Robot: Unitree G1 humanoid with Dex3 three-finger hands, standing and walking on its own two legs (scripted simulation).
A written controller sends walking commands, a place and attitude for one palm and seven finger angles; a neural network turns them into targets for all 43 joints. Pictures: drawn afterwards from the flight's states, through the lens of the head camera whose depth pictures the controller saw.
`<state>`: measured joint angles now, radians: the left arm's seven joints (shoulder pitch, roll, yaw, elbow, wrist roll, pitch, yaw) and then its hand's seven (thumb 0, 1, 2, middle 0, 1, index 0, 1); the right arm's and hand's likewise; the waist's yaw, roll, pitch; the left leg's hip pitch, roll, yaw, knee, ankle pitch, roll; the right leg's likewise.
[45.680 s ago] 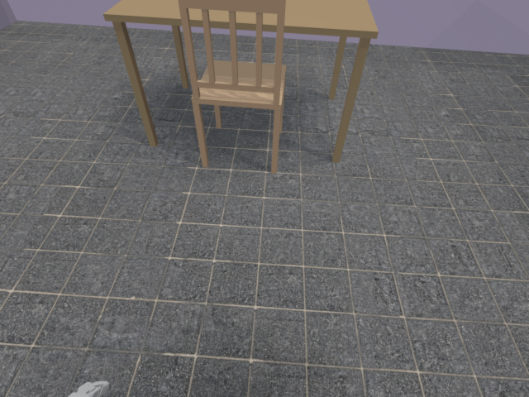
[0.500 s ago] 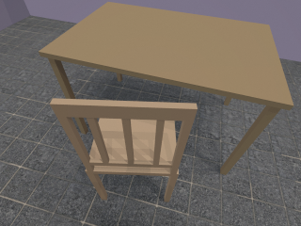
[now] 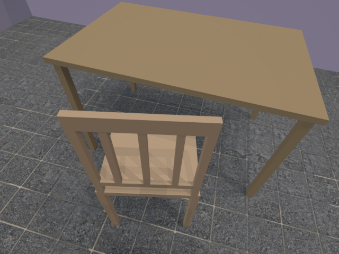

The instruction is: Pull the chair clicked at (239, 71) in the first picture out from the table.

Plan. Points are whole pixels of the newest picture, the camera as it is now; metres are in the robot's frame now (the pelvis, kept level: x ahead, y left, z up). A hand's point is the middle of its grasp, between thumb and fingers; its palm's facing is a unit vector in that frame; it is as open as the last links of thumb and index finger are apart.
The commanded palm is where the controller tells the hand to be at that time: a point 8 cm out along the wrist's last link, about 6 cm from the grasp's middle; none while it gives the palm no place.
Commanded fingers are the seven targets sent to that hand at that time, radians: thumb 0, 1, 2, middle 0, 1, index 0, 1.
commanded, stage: look again from close up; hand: left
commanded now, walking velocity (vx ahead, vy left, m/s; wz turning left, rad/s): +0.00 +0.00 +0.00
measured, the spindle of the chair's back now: (145, 160) +0.41 +0.11 -0.10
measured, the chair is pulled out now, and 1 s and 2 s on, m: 0.22 0.22 0.22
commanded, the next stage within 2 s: raise the hand toward the chair's back in 0.08 s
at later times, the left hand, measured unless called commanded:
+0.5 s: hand (113, 215) +0.20 +0.14 -0.01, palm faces +0.00 -1.00 +0.06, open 8.3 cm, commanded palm +0.12 +0.22 -0.07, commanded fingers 0.00 0.50 0.73 -0.16 -0.24 -0.16 -0.24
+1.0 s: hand (108, 235) +0.18 +0.16 -0.08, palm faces -0.01 -1.00 +0.02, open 12.7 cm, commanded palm +0.15 +0.24 -0.06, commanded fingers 0.00 -0.08 0.48 -0.10 -0.15 -0.10 -0.15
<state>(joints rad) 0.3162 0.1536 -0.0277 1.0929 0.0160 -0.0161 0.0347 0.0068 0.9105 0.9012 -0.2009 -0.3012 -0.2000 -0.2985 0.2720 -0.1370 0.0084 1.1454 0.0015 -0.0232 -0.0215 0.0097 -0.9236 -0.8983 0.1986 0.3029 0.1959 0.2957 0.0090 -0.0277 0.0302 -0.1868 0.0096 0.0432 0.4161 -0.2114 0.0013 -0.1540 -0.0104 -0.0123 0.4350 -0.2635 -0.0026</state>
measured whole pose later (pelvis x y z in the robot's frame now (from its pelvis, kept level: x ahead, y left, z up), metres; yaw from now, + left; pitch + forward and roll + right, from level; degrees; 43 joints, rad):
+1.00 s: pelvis -0.04 -0.01 -0.10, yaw +2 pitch +16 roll -1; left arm 0.38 0.21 0.13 0.00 -0.28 -0.23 -0.28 0.01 0.15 0.58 -0.13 -0.18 -0.13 -0.18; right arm 0.20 -0.17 0.02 0.55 0.05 -0.15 -0.07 0.02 -0.91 -0.90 0.21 0.30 0.20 0.30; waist -0.01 0.04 -0.13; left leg -0.99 0.03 -0.03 1.20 -0.49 -0.02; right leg -0.92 0.00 -0.08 1.20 -0.56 -0.03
